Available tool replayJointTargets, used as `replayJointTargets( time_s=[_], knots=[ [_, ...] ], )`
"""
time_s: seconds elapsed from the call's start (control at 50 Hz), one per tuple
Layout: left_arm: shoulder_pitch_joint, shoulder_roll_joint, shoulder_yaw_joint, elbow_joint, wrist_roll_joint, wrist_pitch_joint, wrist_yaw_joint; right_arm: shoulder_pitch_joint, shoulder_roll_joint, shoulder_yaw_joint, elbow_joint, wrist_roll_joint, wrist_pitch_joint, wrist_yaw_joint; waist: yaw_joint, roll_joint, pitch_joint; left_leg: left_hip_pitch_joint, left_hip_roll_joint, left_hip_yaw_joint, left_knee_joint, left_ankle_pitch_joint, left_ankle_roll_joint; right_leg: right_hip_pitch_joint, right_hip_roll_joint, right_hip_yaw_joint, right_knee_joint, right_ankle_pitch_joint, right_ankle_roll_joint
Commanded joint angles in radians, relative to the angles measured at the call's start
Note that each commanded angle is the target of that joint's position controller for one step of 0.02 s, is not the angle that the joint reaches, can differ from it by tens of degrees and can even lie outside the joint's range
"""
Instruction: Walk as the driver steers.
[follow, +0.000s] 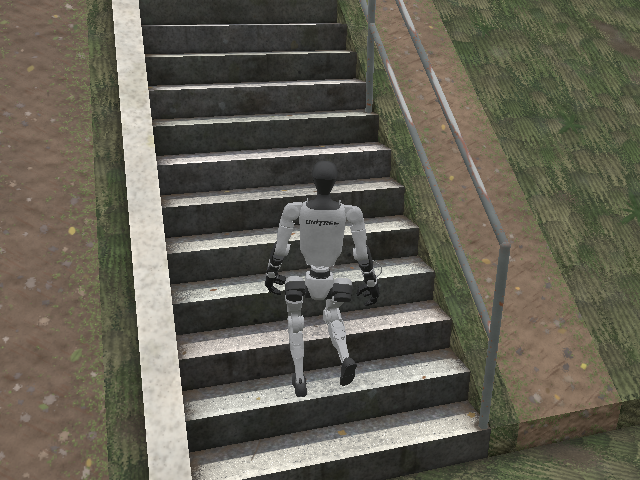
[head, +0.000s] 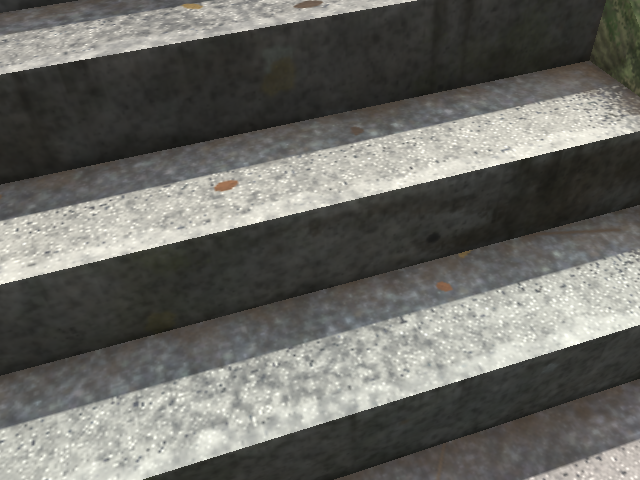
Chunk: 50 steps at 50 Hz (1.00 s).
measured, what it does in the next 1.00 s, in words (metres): climbs, turning left: right foot 0.19 m higher, then left foot 0.19 m higher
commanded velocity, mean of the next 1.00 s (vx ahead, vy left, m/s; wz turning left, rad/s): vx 0.50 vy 0.00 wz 0.33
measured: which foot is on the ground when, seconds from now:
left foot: down 0.00-0.40, up 0.42-0.84, down 0.86-1.00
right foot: up 0.00-0.34, down 0.36-0.90, up 0.92-1.00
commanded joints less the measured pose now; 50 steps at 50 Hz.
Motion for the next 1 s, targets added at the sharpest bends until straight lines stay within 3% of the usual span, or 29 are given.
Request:
replayJointTargets(
  time_s=[0.02, 0.08, 0.16, 0.22, 0.28, 0.3, 0.34, 0.36, 0.38, 0.4, 0.42, 0.44, 0.46, 0.48, 0.52, 0.56, 0.62, 0.72, 0.78, 0.8, 0.82, 0.84, 0.86, 0.88, 0.9, 0.92, 0.94, 0.98, 1.0],
  knots=[
    [0.024, -0.179, -0.082, -0.141, -0.041, -0.011, -0.015, 0.01, 0.26, 0.086, 0.103, -0.007, -0.013, 0.036, 0.148, -0.046, 0.214, 0.021, 0.231, -0.42, -0.606, 0.026, 0.089, -0.422, -0.098, 0.075, 0.317, -0.021, -0.029],
    [-0.056, -0.135, -0.103, -0.184, -0.038, -0.003, 0.007, -0.057, 0.152, 0.079, 0.074, -0.011, -0.033, 0.061, 0.17, -0.034, 0.203, -0.106, 0.148, -0.105, -0.675, 0.197, 0.084, -0.383, -0.12, -0.004, 0.068, 0.156, 0.026],
    [-0.24, -0.174, -0.124, -0.23, -0.028, 0.008, 0.055, 0.247, 0.041, 0.062, 0.127, 0.024, -0.046, 0.039, 0.023, 0.048, 0.161, 0.264, 0.234, -0.254, -0.744, 0.15, 0.163, -0.71, -0.165, -0.091, 0.216, 0.083, 0.104],
    [-0.464, -0.199, -0.151, -0.339, -0.028, -0.019, 0.027, 0.402, 0.033, 0.047, 0.143, 0.015, -0.01, 0.012, -0.075, 0.086, 0.168, 0.634, 0.284, -0.362, -0.776, 0.12, 0.136, -1.036, -0.305, -0.172, 0.159, -0.067, 0.145],
    [-0.703, -0.209, -0.189, -0.462, -0.021, -0.04, -0.009, 0.447, 0.053, 0.038, 0.137, 0.044, 0.006, -0.03, -0.132, 0.085, 0.146, 0.377, 0.286, -0.329, -1.023, 0.236, 0.171, -0.593, -0.348, -0.331, -0.261, -0.009, 0.184],
    [-0.794, -0.247, -0.214, -0.503, -0.032, -0.049, -0.013, 0.458, 0.037, 0.026, 0.16, 0.093, 0.006, -0.04, -0.119, 0.154, 0.154, 0.174, 0.261, -0.264, -1.102, 0.374, 0.145, -0.196, -0.338, -0.314, -0.542, -0.199, 0.152],
    [-0.452, -0.123, -0.123, -0.395, -0.049, -0.053, 0.011, 0.488, -0.033, 0.026, 0.192, 0.032, -0.033, 0.006, 0.03, 0.295, -0.107, 0.364, 0.255, -0.172, -0.837, 1.597, 0.142, 0.32, -0.128, -0.415, -0.583, -0.291, 0.101],
    [-0.257, 0.015, -0.057, -0.351, -0.034, -0.04, 0.028, 0.388, -0.143, 0.003, 0.172, 0.026, -0.049, 0.009, 0.179, 0.395, -0.192, 0.549, 0.249, -0.175, -0.656, 1.903, 0.117, 0.359, -0.127, -0.313, -0.749, -0.332, 0.071],
    [-0.022, 0.123, -0.005, -0.277, -0.008, -0.036, 0.043, 0.22, -0.2, -0.022, 0.125, 0.029, -0.056, 0.0, 0.317, 0.38, -0.266, 0.445, 0.247, -0.225, -0.407, 1.915, 0.094, 0.546, -0.216, -0.097, -0.831, -0.29, 0.033],
    [0.151, 0.219, 0.042, -0.198, 0.028, -0.016, 0.054, 0.263, -0.054, -0.01, 0.078, 0.032, -0.073, 0.014, 0.283, -0.021, -0.44, 0.072, 0.104, -0.222, -0.034, 1.438, 0.059, 0.874, -0.495, 0.445, -1.157, -0.352, -0.094],
    [0.262, 0.263, 0.058, -0.143, 0.056, 0.018, 0.077, 0.192, 0.027, -0.009, 0.114, 0.032, -0.091, 0.035, 0.304, -0.168, -0.536, -0.083, -0.063, -0.318, 0.523, 0.459, 0.026, 0.9, -0.652, 0.911, -1.606, -0.616, -0.175],
    [0.188, 0.218, 0.05, -0.087, 0.032, 0.021, 0.075, 0.091, 0.111, -0.017, 0.048, 0.054, -0.104, 0.068, 0.234, -0.163, -0.422, -0.245, -0.066, -0.479, 0.96, 0.399, 0.038, 0.755, -0.676, 0.908, -1.667, -0.644, -0.112],
    [0.088, 0.116, 0.024, -0.033, 0.004, 0.033, 0.076, -0.069, 0.182, 0.01, -0.066, 0.056, -0.089, 0.082, 0.154, -0.146, -0.227, -0.396, -0.026, -0.415, 1.107, 0.384, 0.059, 0.623, -0.639, 0.682, -1.613, -0.62, -0.043],
    [0.01, -0.04, -0.014, 0.044, 0.019, 0.029, 0.062, -0.123, 0.206, 0.032, -0.133, 0.047, -0.071, 0.089, 0.073, -0.108, -0.038, -0.504, 0.01, -0.362, 1.164, 0.394, 0.095, 0.447, -0.601, 0.394, -1.527, -0.552, -0.002],
    [-0.062, -0.193, -0.043, 0.124, 0.034, 0.005, 0.051, -0.035, 0.197, 0.053, -0.162, 0.052, -0.025, 0.095, -0.06, -0.038, 0.074, -0.495, 0.036, -0.361, 1.185, 0.444, 0.16, 0.299, -0.511, 0.046, -1.467, -0.306, 0.114],
    [-0.067, -0.155, -0.031, 0.153, 0.035, 0.002, 0.053, -0.003, 0.248, 0.088, -0.17, 0.065, -0.004, 0.094, -0.096, -0.056, 0.128, -0.574, 0.027, -0.362, 1.167, 0.425, 0.166, 0.303, -0.492, -0.172, -1.537, -0.115, 0.129],
    [-0.047, -0.108, -0.045, 0.146, 0.067, 0.0, 0.062, -0.055, 0.219, 0.107, -0.192, 0.063, 0.035, 0.062, -0.113, -0.032, 0.178, -0.701, -0.017, -0.309, 1.353, 0.415, 0.111, 0.273, -0.498, -0.331, -1.632, -0.039, 0.096],
    [0.065, 0.014, -0.047, 0.146, 0.029, 0.018, 0.07, -0.334, 0.114, 0.124, -0.349, 0.061, 0.04, 0.047, -0.047, -0.031, 0.194, -0.749, 0.012, -0.138, 1.017, 0.446, 0.053, 0.305, -0.416, -0.495, -1.779, -0.085, 0.102],
    [0.259, 0.17, 0.006, 0.193, 0.016, 0.019, 0.111, -0.435, 0.144, 0.148, -0.383, 0.057, 0.047, 0.065, 0.023, -0.094, 0.085, -0.67, 0.11, -0.034, 0.843, 0.268, 0.056, 0.605, -0.507, -0.462, -1.954, -0.017, 0.03],
    [0.086, 0.139, -0.015, 0.173, 0.003, 0.028, 0.106, -0.431, 0.11, 0.136, -0.388, 0.077, 0.032, 0.081, -0.067, -0.074, 0.056, -0.344, 0.076, 0.038, 0.57, 0.236, 0.117, 0.465, -0.416, -0.617, -1.916, 0.632, 0.058],
    [0.232, 0.201, 0.0, 0.184, -0.019, 0.021, 0.11, -0.463, 0.078, 0.122, -0.393, 0.067, 0.02, 0.087, -0.032, -0.1, -0.036, -0.143, -0.027, 0.116, 0.475, 0.112, 0.13, 0.521, -0.411, -0.592, -1.796, 1.174, 0.009],
    [0.245, 0.256, 0.013, 0.194, -0.013, 0.023, 0.111, -0.321, 0.047, 0.099, -0.348, 0.031, 0.025, 0.087, -0.082, -0.221, -0.126, -0.099, -0.071, 0.127, 0.496, -0.032, 0.148, 0.706, -0.499, -0.558, -1.649, 1.699, -0.026],
    [0.178, 0.295, 0.028, 0.158, -0.023, 0.031, 0.107, -0.153, -0.032, 0.065, -0.318, 0.014, 0.022, 0.095, -0.144, -0.284, -0.206, -0.037, -0.109, 0.06, 0.325, -0.161, 0.177, 0.865, -0.522, -0.522, -1.445, 1.818, -0.024],
    [0.133, 0.297, 0.038, 0.116, -0.024, 0.023, 0.11, -0.067, -0.107, 0.027, -0.289, 0.012, 0.033, 0.107, -0.167, -0.273, -0.238, 0.09, -0.114, -0.117, 0.056, -0.187, 0.198, 0.848, -0.501, -0.461, -1.234, 1.574, -0.006],
    [0.057, 0.25, 0.039, 0.02, -0.006, -0.015, 0.085, 0.048, -0.238, -0.023, -0.256, 0.014, 0.06, 0.094, -0.179, 0.021, -0.284, 0.38, 0.056, -0.641, -0.255, -0.137, 0.285, 0.455, -0.387, -0.39, -0.913, 1.121, 0.046],
    [-0.051, 0.102, 0.022, -0.027, 0.005, -0.041, 0.048, 0.047, -0.307, -0.048, -0.226, 0.002, 0.082, 0.061, -0.127, 0.246, -0.321, 0.514, 0.175, -1.242, -0.738, -0.557, 0.325, 0.052, -0.125, -0.211, -0.386, 0.093, 0.13],
    [-0.127, 0.041, 0.028, -0.084, 0.005, -0.063, 0.013, 0.068, -0.22, -0.012, -0.168, -0.016, 0.068, 0.041, -0.062, 0.187, -0.239, 0.432, 0.226, -1.33, -0.836, -0.545, 0.184, -0.116, -0.128, 0.01, -0.003, 0.074, 0.102],
    [-0.277, -0.096, -0.022, -0.21, 0.021, -0.073, 0.002, 0.076, 0.002, 0.037, -0.074, 0.0, 0.039, 0.064, 0.006, 0.042, 0.072, 0.171, 0.178, -1.005, -0.658, -0.377, 0.066, -0.372, -0.171, -0.022, 0.285, 0.1, 0.04],
    [-0.235, -0.13, -0.047, -0.223, 0.044, -0.077, 0.005, 0.052, 0.065, 0.053, -0.023, 0.008, 0.02, 0.075, 0.062, -0.02, 0.1, 0.122, 0.114, -0.833, -0.585, -0.259, 0.04, -0.425, -0.193, -0.044, 0.328, 0.123, 0.021]
  ],
)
